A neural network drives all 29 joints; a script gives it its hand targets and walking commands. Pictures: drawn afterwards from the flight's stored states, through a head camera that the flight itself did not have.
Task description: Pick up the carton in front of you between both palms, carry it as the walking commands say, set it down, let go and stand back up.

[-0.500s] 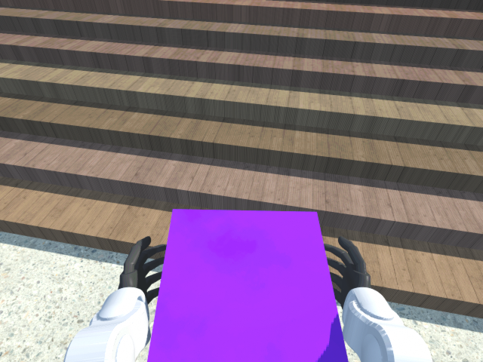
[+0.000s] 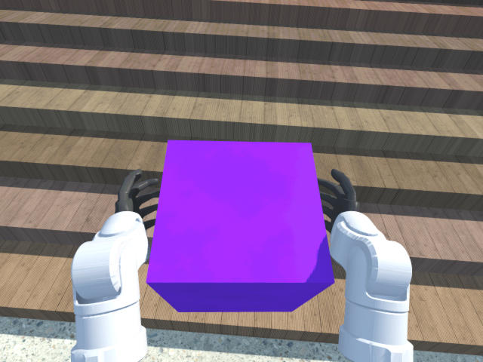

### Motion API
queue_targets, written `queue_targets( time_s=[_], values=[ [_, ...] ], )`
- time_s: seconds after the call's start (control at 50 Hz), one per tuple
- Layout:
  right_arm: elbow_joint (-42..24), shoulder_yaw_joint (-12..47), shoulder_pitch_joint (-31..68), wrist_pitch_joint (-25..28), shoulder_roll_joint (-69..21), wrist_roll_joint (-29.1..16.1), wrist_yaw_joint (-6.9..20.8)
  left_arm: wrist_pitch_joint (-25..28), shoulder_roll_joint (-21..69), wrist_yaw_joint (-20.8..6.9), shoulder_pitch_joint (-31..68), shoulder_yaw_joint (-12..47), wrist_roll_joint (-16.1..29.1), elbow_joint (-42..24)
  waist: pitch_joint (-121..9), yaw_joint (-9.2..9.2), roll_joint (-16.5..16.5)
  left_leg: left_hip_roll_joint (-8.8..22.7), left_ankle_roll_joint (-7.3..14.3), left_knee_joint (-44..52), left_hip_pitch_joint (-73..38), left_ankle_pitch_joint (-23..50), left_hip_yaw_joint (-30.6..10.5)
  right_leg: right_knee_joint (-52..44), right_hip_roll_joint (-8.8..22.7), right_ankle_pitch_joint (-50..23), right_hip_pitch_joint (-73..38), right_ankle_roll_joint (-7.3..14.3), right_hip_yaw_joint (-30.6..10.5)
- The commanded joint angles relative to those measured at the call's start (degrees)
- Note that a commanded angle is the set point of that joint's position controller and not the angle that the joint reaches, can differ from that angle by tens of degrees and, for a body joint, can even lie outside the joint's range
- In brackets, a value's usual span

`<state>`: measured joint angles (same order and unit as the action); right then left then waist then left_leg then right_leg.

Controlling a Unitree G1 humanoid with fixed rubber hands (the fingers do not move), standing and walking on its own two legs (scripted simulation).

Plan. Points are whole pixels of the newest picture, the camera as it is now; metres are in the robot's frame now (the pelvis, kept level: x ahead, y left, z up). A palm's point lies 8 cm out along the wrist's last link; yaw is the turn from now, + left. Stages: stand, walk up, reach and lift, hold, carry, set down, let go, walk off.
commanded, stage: carry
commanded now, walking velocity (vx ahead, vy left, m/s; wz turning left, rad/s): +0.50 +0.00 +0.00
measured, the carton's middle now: (237, 236) +0.32 +0.00 +0.07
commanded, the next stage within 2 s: none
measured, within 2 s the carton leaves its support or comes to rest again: neither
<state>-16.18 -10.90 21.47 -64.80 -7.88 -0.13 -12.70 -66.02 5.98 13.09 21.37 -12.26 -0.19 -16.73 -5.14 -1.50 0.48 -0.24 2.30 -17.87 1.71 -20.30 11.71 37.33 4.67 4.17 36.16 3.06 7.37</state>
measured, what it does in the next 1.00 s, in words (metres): climbs: right foot, then left foot 0.11 m higher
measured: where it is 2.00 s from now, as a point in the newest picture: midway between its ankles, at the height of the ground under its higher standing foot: (221, 125)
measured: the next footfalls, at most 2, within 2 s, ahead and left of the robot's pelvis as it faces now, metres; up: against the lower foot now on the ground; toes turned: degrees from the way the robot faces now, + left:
right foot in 0.08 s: +0.24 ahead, -0.09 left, +0.00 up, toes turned -7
left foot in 0.56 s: +0.63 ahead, +0.09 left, +0.11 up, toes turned +7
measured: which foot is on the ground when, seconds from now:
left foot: down 0.00-0.12, up 0.14-0.54, down 0.56-1.00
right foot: up 0.00-0.06, down 0.08-0.56, up 0.58-0.98, down 1.00-1.00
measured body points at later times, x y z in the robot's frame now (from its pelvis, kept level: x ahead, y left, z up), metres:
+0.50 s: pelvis +0.35 -0.01 -0.01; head +0.41 -0.02 +0.44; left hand +0.69 +0.16 +0.12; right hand +0.71 -0.15 +0.11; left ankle +0.47 +0.10 -0.56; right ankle +0.20 -0.09 -0.74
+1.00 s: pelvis +0.72 +0.02 +0.12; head +0.73 +0.05 +0.57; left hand +1.07 +0.18 +0.27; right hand +1.06 -0.13 +0.29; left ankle +0.59 +0.08 -0.62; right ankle +0.87 -0.07 -0.44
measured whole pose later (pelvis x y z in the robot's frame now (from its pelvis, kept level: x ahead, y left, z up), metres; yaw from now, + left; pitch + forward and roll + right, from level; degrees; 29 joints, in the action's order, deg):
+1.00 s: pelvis +0.72 +0.02 +0.12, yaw +0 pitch +4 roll -4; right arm -11.3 -15.2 31.1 -63.6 -6.7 -2.1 -12.2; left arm -64.2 7.0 13.6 30.9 -15.5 -3.1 -12.1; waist -3.5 -2.3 -0.3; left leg 1.5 4.4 -16.0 0.6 -18.5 7.5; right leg 81.9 3.1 20.2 61.0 8.8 11.1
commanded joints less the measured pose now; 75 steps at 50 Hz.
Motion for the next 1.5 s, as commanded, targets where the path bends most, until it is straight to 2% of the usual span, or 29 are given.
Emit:
queue_targets(
  time_s=[0.0,0.06,0.08,0.1,0.18,0.32,0.4,0.48,0.54,0.56,0.58,0.6,0.66,0.88,0.94,1.0,1.02,1.04,1.06,1.08,1.12,1.18,1.32,1.34,1.38,1.42,1.44,1.46,1.48],
  values=[
    [1.08,27.9,30.73,1.47,-30.15,-7.53,-0.42,2.2,31.94,-0.49,33.33,28.57,7.82,1.81,-5.55,-0.68,-7.72,12.76,5.97,-0.32,-7.5,32.46,-5.89,-4.46,-2.68,-1.36,-0.53,1.5,2.28],
    [2.62,27.79,37.36,2.73,-32.7,-8.03,-0.38,3.95,33.44,-0.6,36.59,26.97,7.78,5.72,-18.1,6.83,-3.04,7.71,2.19,-28.94,1.74,42.19,1.74,-8.2,-8.23,2.85,-30.87,2.13,6.93],
    [2.98,27.19,39.63,3.0,-32.93,-7.66,-0.62,4.4,33.68,-0.64,36.36,26.34,7.68,6.7,-21.33,8.9,4.56,4.9,0.83,-42.96,13.31,25.52,-0.47,-8.7,2.8,6.82,-41.62,2.31,-9.74],
    [4.4,27.07,38.82,3.01,-34.09,-7.35,-0.52,5.07,33.46,-0.3,39.5,26.69,8.22,7.5,-25.31,6.25,20.28,-4.65,-0.84,-58.11,32.98,-6.47,-5.64,-17.18,16.03,6.49,-53.44,12.09,-40.55],
    [3.73,25.42,41.84,5.05,-37.7,-7.63,-0.57,7.21,41.23,-1.79,45.34,31.85,13.32,1.17,-22.85,6.08,3.2,3.13,2.05,-63.92,43.0,-2.47,-12.74,-13.07,12.75,-9.82,-47.43,11.06,-25.7],
    [-2.02,28.6,35.58,7.41,-36.33,-7.45,0.0,9.0,40.12,-2.82,40.1,35.85,14.99,-6.83,-22.65,6.74,4.16,4.15,1.15,-61.71,57.97,0.71,-8.42,-10.56,10.91,-20.79,-53.99,10.69,-17.42],
    [-4.72,29.48,34.43,6.36,-33.08,-7.43,-0.13,7.88,35.81,-2.65,36.1,35.74,14.68,-7.94,-17.97,10.23,6.3,4.68,3.28,-82.21,79.35,-10.0,-6.17,-12.01,13.63,-25.96,-63.74,13.65,-21.93],
    [-2.66,27.76,32.38,4.68,-30.06,-5.48,-0.51,6.34,34.57,-2.76,35.49,35.67,15.33,-6.34,-8.41,5.69,2.36,5.87,4.65,-56.47,61.76,-9.41,-3.23,-21.74,7.12,-29.85,-45.55,7.09,-9.17],
    [-1.92,28.33,31.31,4.02,-31.15,-6.23,-0.23,5.74,34.34,-2.63,36.99,34.21,13.62,-5.06,-24.84,-9.47,14.02,-5.74,5.04,-36.95,7.24,12.06,5.79,2.65,4.6,-76.27,-26.79,4.88,1.22],
    [-2.58,29.47,32.76,4.1,-32.56,-7.02,0.51,5.77,34.59,-2.47,38.28,33.06,12.56,-5.32,-29.29,-13.17,5.08,-6.91,4.62,-22.26,-3.52,14.54,-2.14,22.69,2.03,-57.4,-24.56,2.17,-0.04],
    [-2.41,30.78,35.27,4.22,-33.43,-7.88,0.86,5.89,37.31,-2.59,33.68,32.23,10.78,-4.37,-37.18,-6.45,-20.96,17.61,17.02,-13.05,-19.2,38.43,-43.53,50.49,-13.04,16.06,-5.5,-3.56,-5.78],
    [-1.45,32.97,31.86,4.26,-36.48,-10.33,1.46,5.89,34.08,-2.01,32.87,29.56,9.2,-3.75,-43.31,-5.77,-11.97,18.64,18.59,-9.93,-18.18,35.43,-55.03,64.06,-14.25,13.62,-5.6,-1.55,-19.68],
    [-6.11,38.81,40.75,5.38,-42.75,-15.22,3.0,6.84,36.92,-1.36,34.18,25.93,4.87,-1.79,-24.41,-2.32,1.18,15.52,12.76,-10.07,-7.29,25.03,-37.51,62.99,-5.97,10.41,7.04,2.26,-13.35],
    [1.63,32.33,37.91,2.7,-36.14,-13.47,3.36,4.06,32.94,-0.19,36.03,27.27,3.12,1.82,-11.18,-2.03,-5.08,11.03,10.15,0.31,-8.14,19.02,-18.45,64.8,-1.59,19.89,35.78,5.03,0.58],
    [3.7,26.7,36.36,0.87,-31.79,-10.84,1.79,1.61,32.91,0.79,39.9,28.48,5.34,2.5,-8.74,-0.08,-9.41,8.61,10.12,7.21,3.82,42.38,-6.72,40.6,-2.32,13.05,15.56,4.95,6.65],
    [4.74,21.93,37.41,-0.55,-28.79,-6.77,0.34,0.05,34.93,1.04,44.62,29.73,8.26,4.57,-18.56,4.19,-12.29,8.07,6.34,-9.75,-5.81,104.49,-0.99,27.17,-11.14,5.84,-0.53,7.47,12.58],
    [4.11,20.87,37.78,-0.51,-28.15,-5.86,0.01,-0.13,36.52,0.76,46.7,30.94,9.69,3.96,-23.37,6.49,-11.08,7.65,3.28,-22.81,-11.23,109.58,-1.85,15.48,-12.86,3.75,-4.76,5.75,12.4],
    [3.81,20.09,38.08,-0.49,-29.06,-5.25,-0.04,0.09,39.71,-0.03,46.15,32.16,11.43,4.07,-27.19,10.87,-13.85,7.82,2.11,-36.79,-11.94,104.15,-1.78,-2.35,-12.13,0.96,-14.19,3.83,9.09],
    [3.7,19.85,38.91,-0.21,-30.5,-4.6,0.36,0.57,41.84,-0.91,45.92,32.63,11.97,3.34,-26.07,13.77,-6.5,2.96,1.2,-52.34,1.88,59.73,-5.05,-16.78,-6.02,-13.9,-31.0,5.51,-2.2],
    [3.44,19.14,38.75,-0.06,-32.33,-2.98,0.71,1.23,42.25,-0.86,45.26,32.97,11.96,5.44,-31.11,9.42,13.6,-7.33,-3.91,-77.41,32.06,-0.75,-13.28,-1.59,12.29,-71.75,-57.19,18.72,-31.63],
    [2.74,18.9,39.84,0.99,-32.88,-4.1,1.14,2.45,44.54,-1.27,48.22,35.65,15.58,2.6,-30.75,12.23,3.08,-7.01,0.18,-97.7,53.68,-3.55,-24.02,-5.58,11.73,-36.37,-58.47,22.21,-41.72],
    [1.89,16.83,42.92,2.18,-30.84,-2.21,0.18,2.9,48.65,-3.84,56.64,39.99,21.82,-1.03,-20.75,7.54,-5.63,-1.64,5.22,-91.9,61.54,-4.12,-19.22,-10.76,11.37,-4.88,-52.67,11.88,-31.32],
    [4.78,21.77,43.78,-1.14,-30.33,-2.1,-0.47,-0.18,40.56,-4.53,47.88,31.82,17.51,6.75,-7.46,7.49,4.72,5.52,4.24,-76.48,72.28,-12.21,-5.85,-23.52,7.52,-9.4,-46.93,10.16,-16.79],
    [5.51,22.9,44.51,-1.91,-31.21,-2.83,-0.29,-0.74,40.39,-4.31,45.84,30.44,16.42,8.29,-7.63,5.77,3.56,6.44,4.21,-60.27,59.95,-7.64,-4.4,-27.72,5.46,-13.12,-39.15,9.08,-11.4],
    [7.18,24.31,45.22,-2.82,-32.92,-4.14,-0.22,-1.46,39.47,-3.91,44.67,27.49,13.4,9.7,-13.32,1.79,11.84,-1.48,5.15,-46.62,30.02,6.2,5.28,-24.0,2.8,-53.6,-25.97,7.46,-0.09],
    [6.98,27.08,46.9,-2.78,-37.5,-6.36,0.47,-1.71,39.24,-3.56,43.77,24.54,9.4,9.31,-22.82,-5.71,14.23,-7.19,4.54,-34.1,18.06,11.98,8.16,-0.69,1.87,-77.12,-34.39,4.15,3.78],
    [6.07,28.55,49.57,-2.49,-39.57,-7.48,0.78,-1.46,39.39,-3.42,44.72,23.14,7.47,8.46,-30.16,-8.81,6.78,-4.69,6.18,-21.5,4.04,25.65,0.53,19.01,-0.78,-68.25,-32.97,-0.47,1.79],
    [5.42,30.44,49.47,-2.06,-43.11,-9.78,1.65,-1.16,38.63,-3.16,44.29,21.82,5.5,7.75,-27.48,-9.57,-1.34,0.88,8.04,-7.96,-4.89,47.72,-10.32,36.46,-6.14,-20.37,-21.57,-2.77,0.97],
    [6.18,31.57,47.02,-1.59,-43.56,-10.96,1.69,-0.72,38.8,-3.02,40.06,20.48,3.32,9.26,-32.61,-5.7,-15.13,19.21,19.68,-17.17,-22.84,102.47,-35.83,62.56,-13.96,19.81,0.83,-4.42,-7.5]
  ],
)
